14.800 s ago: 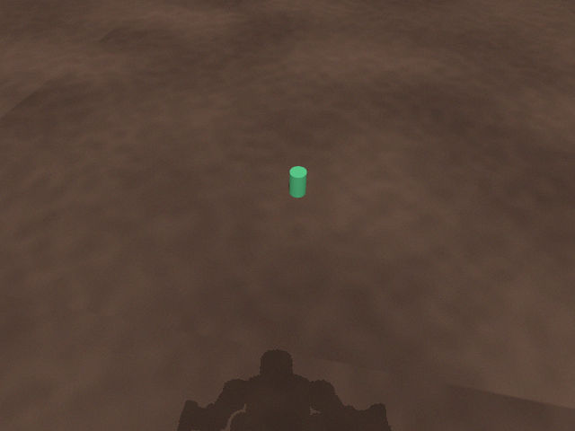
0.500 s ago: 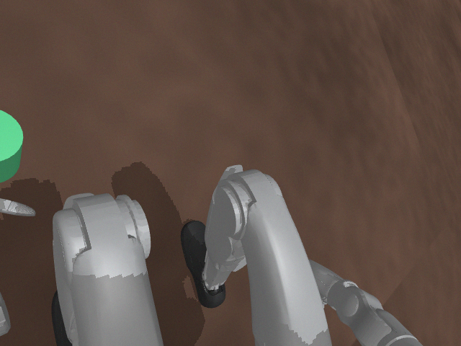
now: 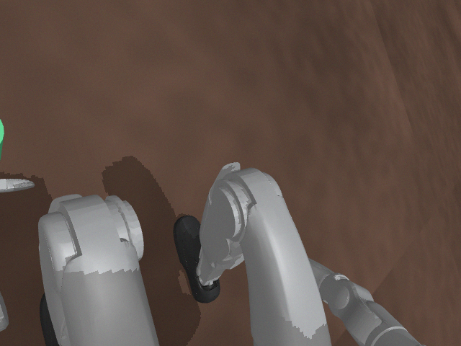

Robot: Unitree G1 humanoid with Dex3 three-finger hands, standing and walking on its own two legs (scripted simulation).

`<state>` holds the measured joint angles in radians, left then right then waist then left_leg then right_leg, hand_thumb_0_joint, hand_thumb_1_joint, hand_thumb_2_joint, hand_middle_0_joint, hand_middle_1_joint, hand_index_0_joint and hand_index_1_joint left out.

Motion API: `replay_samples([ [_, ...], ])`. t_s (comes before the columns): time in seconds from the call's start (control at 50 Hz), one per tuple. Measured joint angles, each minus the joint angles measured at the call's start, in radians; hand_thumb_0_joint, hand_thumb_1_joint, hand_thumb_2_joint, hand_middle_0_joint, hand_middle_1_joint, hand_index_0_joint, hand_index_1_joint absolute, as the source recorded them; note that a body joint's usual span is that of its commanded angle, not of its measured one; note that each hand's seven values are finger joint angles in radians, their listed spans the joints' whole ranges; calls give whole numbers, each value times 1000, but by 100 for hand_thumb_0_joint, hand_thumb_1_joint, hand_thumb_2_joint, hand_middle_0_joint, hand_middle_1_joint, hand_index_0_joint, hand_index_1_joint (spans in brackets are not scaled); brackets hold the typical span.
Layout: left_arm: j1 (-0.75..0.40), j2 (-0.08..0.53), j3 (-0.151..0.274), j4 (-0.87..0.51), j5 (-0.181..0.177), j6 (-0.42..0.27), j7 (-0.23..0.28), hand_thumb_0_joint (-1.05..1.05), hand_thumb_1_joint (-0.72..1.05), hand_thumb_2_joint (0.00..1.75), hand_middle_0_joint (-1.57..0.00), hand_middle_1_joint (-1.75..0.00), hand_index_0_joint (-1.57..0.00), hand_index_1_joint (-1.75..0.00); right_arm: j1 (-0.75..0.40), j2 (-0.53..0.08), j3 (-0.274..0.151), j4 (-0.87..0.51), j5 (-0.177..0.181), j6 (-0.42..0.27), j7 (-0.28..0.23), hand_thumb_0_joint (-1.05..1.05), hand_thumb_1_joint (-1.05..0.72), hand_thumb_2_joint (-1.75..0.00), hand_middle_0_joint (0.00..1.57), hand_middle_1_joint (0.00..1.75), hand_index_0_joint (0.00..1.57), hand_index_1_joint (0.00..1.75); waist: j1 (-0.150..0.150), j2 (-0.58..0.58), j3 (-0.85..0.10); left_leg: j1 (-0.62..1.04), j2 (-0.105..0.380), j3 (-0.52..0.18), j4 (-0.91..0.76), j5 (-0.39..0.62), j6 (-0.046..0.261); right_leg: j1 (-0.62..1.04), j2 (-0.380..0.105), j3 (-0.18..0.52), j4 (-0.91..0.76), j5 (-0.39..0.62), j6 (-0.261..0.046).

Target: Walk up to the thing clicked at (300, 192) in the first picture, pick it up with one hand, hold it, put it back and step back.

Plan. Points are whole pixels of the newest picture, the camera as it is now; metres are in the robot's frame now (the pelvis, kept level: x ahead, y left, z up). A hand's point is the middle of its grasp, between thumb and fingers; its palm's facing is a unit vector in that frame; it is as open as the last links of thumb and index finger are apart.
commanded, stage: close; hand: left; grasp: from the side
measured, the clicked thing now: out of the picture +0.44 +0.26 -0.22
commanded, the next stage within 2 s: settle in 0.72 s
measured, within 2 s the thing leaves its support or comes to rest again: leaves its support in 1.12 s
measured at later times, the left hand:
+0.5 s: hand out of the picture +0.42 +0.25 -0.19, palm faces +0.36 -0.93 +0.02, open 13.6 cm
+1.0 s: hand out of the picture +0.43 +0.25 -0.20, palm faces +0.33 -0.94 +0.02, open 10.8 cm
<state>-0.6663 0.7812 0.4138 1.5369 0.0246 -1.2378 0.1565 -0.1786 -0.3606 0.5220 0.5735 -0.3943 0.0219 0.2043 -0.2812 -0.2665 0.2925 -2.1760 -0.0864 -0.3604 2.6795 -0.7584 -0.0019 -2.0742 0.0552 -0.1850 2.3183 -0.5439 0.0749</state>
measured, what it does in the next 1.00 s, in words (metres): stands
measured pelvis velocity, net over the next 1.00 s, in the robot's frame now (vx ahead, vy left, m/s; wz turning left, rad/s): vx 0.00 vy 0.00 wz -0.01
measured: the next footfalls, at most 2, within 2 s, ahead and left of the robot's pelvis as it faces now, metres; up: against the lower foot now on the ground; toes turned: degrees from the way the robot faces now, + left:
none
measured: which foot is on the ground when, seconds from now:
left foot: down 0.00-1.00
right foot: down 0.00-1.00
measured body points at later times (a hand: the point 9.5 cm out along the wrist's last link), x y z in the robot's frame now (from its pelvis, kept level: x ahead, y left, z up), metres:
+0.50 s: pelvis +0.00 +0.00 +0.00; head +0.23 +0.20 +0.32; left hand +0.40 +0.30 -0.19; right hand +0.16 -0.25 -0.02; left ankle +0.07 +0.10 -0.26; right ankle +0.17 -0.15 -0.25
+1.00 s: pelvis +0.00 +0.00 +0.00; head +0.23 +0.21 +0.32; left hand +0.41 +0.30 -0.19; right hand +0.16 -0.24 -0.02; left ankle +0.07 +0.10 -0.26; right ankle +0.17 -0.15 -0.25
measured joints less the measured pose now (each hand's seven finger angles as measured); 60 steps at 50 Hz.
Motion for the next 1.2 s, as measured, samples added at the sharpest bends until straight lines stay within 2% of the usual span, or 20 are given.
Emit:
replay_samples([
  [0.14, -4, 19, 11, -7, 22, 14, 5, -1, -39, 16, -7, -7, -5, -8, 5, 0, -6, -6, 4, 10, 2, 0, -91, -90, 20, 30, 21, 30, -4, 2, -2, -1, 2, -4, 1, -1, -4, -4, 0, -4, 0, 2, -12],
  [0.34, 12, 8, -5, 5, -14, 18, -14, -1, -25, 24, -23, -20, -21, -21, 1, -8, -9, 11, 14, 1, 2, 0, -90, -90, 20, 30, 21, 29, -4, 6, -2, -3, 4, 6, -7, 7, -2, -8, -1, 4, -2, 8, 1],
  [0.52, -5, 36, 28, 14, -12, 4, -24, -1, -11, 35, -36, -32, -34, -32, -4, -9, 1, -6, 11, 4, -4, 0, -90, -89, 20, 30, 21, 29, -15, -15, 5, -3, 10, -3, 2, 4, -1, -10, 5, -3, 0, 14, -6],
  [0.66, 9, 35, 13, 5, -11, 13, -33, -1, 1, 48, -49, -45, -48, -46, 3, -13, 5, -7, 9, 8, -3, 0, -90, -89, 20, 30, 21, 29, -6, -10, 12, 0, 9, -5, 3, -4, 2, -2, 1, -6, -2, 5, -11],
  [0.82, -13, 41, 9, 27, -14, 9, -16, -1, -7, 55, -56, -63, -61, -64, -11, -11, 11, -5, 5, 5, -2, 0, -90, -89, 20, 30, 21, 29, -8, -13, 18, 3, 7, -6, 4, -3, 4, 5, -2, -8, -3, 5, -5],
  [1.02, -28, 45, 8, 22, 7, 23, -12, -2, -27, 74, -61, -83, -65, -85, -15, -12, 13, -19, 2, 12, 1, 0, -92, -90, 20, 30, 21, 29, -15, -14, 27, 5, 6, -13, 8, -1, 5, 12, -2, -15, -5, 7, -7],
  [1.1, -17, 29, 20, -16, 4, 37, -1, -2, -31, 80, -60, -88, -65, -90, -2, -15, 7, -28, 9, 14, 4, 0, -92, -90, 20, 30, 21, 29, -10, -12, 33, 8, 6, -11, 5, -1, 6, 16, -5, -14, -6, 5, -11],
  [1.2, 6, 9, 27, -119, 19, 64, -10, -2, -37, 86, -61, -91, -65, -94, 27, -8, -14, -18, 18, 22, 9, 0, -92, -90, 20, 30, 21, 29, 5, -1, 10, 4, 4, -4, -5, -1, 2, 10, -12, -9, -8, 2, -10],
])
